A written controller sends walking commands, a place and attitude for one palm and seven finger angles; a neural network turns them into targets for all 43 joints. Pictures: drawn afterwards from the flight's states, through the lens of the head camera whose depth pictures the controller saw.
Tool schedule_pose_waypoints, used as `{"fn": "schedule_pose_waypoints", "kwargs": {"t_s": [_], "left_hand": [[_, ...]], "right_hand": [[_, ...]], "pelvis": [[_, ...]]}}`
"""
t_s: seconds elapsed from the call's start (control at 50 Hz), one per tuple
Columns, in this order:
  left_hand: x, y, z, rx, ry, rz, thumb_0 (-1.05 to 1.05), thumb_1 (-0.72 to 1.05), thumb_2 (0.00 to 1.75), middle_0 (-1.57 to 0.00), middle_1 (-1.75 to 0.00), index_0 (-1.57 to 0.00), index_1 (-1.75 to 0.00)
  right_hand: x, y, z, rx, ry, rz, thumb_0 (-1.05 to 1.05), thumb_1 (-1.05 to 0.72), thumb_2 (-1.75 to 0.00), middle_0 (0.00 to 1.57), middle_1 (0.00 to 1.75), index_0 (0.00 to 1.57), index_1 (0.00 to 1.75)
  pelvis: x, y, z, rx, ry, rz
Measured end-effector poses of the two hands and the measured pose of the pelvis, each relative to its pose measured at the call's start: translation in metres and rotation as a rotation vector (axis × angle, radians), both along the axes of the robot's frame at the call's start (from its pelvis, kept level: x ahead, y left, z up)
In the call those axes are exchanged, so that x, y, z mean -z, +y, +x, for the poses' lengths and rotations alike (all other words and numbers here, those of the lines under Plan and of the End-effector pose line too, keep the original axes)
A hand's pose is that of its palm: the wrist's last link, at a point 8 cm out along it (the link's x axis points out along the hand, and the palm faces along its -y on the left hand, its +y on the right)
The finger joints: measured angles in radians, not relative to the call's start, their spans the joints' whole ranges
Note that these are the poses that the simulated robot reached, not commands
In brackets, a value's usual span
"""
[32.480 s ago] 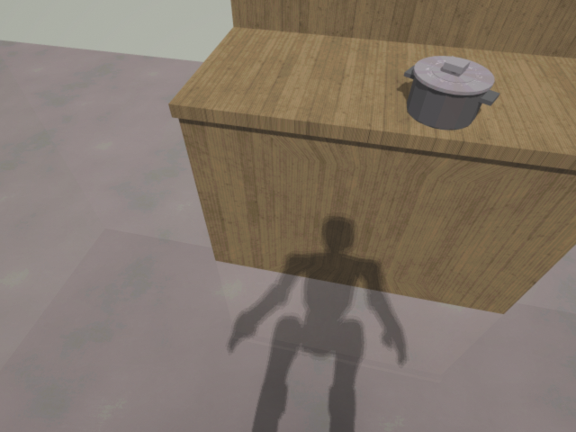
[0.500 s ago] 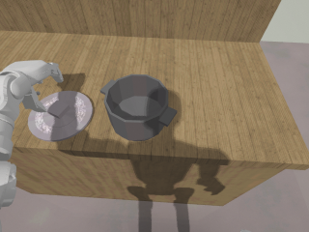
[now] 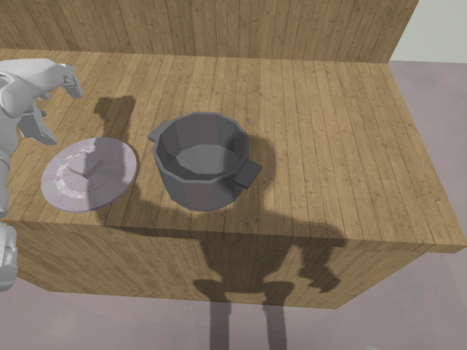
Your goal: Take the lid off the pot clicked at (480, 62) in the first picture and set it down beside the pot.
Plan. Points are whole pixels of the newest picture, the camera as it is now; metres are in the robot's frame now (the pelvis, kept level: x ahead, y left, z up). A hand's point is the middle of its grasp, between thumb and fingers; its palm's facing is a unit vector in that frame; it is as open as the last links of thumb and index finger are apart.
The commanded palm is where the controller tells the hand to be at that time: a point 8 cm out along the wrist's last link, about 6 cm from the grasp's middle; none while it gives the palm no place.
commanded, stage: raise the empty hand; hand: left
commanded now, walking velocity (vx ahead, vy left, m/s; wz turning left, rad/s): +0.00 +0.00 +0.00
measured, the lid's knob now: (86, 164) +0.45 +0.29 +0.03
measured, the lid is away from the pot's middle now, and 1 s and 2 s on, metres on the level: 0.23 0.23 0.23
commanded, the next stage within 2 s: draw the hand back to the body in 0.22 s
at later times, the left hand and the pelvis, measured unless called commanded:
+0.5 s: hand (33, 112) +0.43 +0.30 +0.18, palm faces -0.28 -0.03 -0.96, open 11.1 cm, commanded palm +0.41 +0.29 +0.24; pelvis +0.00 -0.01 +0.00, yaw +0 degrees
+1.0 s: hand (63, 120) +0.40 +0.24 +0.19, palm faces +0.26 -0.84 -0.47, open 11.1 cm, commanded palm +0.34 +0.28 +0.23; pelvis +0.00 -0.02 +0.00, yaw -1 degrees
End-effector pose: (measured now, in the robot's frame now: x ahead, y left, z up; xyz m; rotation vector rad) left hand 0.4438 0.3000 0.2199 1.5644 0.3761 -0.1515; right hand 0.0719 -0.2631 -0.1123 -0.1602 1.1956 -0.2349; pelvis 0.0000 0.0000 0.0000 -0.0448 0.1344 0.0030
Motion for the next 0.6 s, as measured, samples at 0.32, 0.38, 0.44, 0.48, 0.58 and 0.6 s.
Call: {"fn": "schedule_pose_waypoints", "kwargs": {"t_s": [0.32,0.38,0.44,0.48,0.58,0.6], "left_hand": [[-0.021,-0.003,-0.006,0.003,-0.043,-0.022,0.00,-0.04,0.72,-0.39,-0.80,-0.39,-0.81],[-0.016,0.002,-0.008,-0.025,-0.018,-0.026,0.00,-0.04,0.72,-0.39,-0.80,-0.39,-0.81],[-0.019,-0.002,-0.012,-0.003,-0.040,-0.004,0.00,-0.04,0.72,-0.39,-0.80,-0.39,-0.81],[-0.019,-0.002,-0.016,0.013,-0.054,-0.014,0.00,-0.04,0.72,-0.39,-0.80,-0.39,-0.81],[-0.002,0.005,-0.027,-0.020,0.006,-0.012,0.00,-0.04,0.72,-0.39,-0.80,-0.39,-0.81],[-0.002,0.002,-0.029,-0.008,0.003,0.000,0.00,-0.04,0.72,-0.39,-0.80,-0.39,-0.81]], "right_hand": [[-0.001,-0.005,0.010,-0.020,-0.024,0.011,0.00,-0.90,-0.89,0.21,0.30,0.20,0.30],[-0.003,-0.005,0.014,-0.019,-0.034,0.011,0.00,-0.90,-0.89,0.21,0.30,0.20,0.30],[-0.005,-0.005,0.019,-0.030,-0.049,0.011,0.00,-0.90,-0.89,0.21,0.30,0.20,0.30],[-0.006,-0.004,0.023,-0.039,-0.063,0.015,0.00,-0.90,-0.89,0.21,0.30,0.20,0.30],[-0.006,-0.002,0.030,-0.050,-0.072,0.024,0.00,-0.90,-0.89,0.21,0.30,0.20,0.30],[-0.006,-0.002,0.032,-0.057,-0.073,0.023,0.00,-0.90,-0.89,0.21,0.30,0.20,0.30]], "pelvis": [[-0.001,-0.004,0.001,-0.001,-0.006,0.002],[-0.001,-0.005,0.000,0.000,-0.008,0.004],[-0.002,-0.006,0.000,-0.007,-0.010,0.004],[-0.001,-0.006,0.000,-0.005,-0.010,0.004],[-0.001,-0.007,-0.001,-0.005,-0.020,0.004],[-0.001,-0.007,-0.002,-0.009,-0.022,0.004]]}}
